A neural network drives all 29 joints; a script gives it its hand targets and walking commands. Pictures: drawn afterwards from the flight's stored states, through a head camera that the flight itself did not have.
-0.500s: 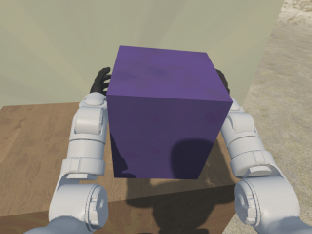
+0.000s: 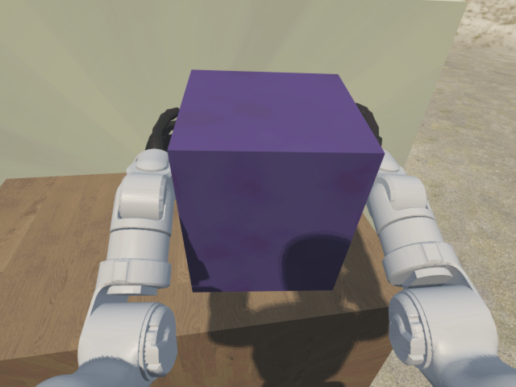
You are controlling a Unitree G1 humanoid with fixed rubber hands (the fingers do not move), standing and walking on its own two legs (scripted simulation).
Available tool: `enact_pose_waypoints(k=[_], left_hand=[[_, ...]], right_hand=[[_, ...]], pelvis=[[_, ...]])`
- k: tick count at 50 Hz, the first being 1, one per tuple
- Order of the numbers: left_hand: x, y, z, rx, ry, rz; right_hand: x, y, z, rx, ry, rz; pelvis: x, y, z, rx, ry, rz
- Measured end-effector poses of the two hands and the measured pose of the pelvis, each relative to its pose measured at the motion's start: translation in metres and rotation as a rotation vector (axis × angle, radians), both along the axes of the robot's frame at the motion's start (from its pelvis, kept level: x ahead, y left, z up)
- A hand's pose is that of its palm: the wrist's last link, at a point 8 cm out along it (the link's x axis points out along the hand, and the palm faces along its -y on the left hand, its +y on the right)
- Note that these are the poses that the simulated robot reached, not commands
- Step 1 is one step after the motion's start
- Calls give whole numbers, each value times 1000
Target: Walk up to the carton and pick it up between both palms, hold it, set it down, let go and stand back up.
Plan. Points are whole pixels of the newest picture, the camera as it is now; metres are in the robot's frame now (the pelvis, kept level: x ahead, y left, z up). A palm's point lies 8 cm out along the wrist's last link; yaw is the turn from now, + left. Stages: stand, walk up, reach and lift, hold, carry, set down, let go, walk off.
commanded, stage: hold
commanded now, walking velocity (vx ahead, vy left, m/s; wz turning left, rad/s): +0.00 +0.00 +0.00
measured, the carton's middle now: (264, 184) +0.36 +0.02 +0.21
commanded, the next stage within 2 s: none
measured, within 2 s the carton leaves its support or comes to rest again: neither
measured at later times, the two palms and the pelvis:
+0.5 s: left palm (160, 146) +0.37 +0.16 +0.26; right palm (376, 149) +0.39 -0.14 +0.27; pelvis +0.00 +0.00 +0.00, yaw +0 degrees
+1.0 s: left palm (160, 146) +0.37 +0.16 +0.26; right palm (377, 148) +0.38 -0.14 +0.27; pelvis +0.00 +0.00 +0.00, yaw +0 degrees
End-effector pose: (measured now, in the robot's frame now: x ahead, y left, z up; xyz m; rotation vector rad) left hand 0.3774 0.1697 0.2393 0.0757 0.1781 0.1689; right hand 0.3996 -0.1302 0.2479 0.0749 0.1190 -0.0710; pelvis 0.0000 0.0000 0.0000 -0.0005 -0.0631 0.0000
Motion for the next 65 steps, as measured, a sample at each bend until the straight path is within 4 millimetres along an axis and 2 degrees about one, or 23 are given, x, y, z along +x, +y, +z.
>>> enact_pose_waypoints(k=[7,16,27,65], left_hand=[[-6,-1,14,-7,-34,-2],[-9,-7,16,-3,-9,-23],[-8,-7,26,1,-24,-23],[-10,-6,25,-6,-17,-30]], right_hand=[[-7,-1,15,3,-30,-4],[-15,-7,14,-3,-4,-20],[-14,-8,20,-6,-17,-20],[-17,-8,22,9,-1,-21]], pelvis=[[-1,0,0,0,-3,0],[-4,1,0,-1,-10,0],[-4,1,0,-1,-10,0],[-4,1,0,-1,-11,0]])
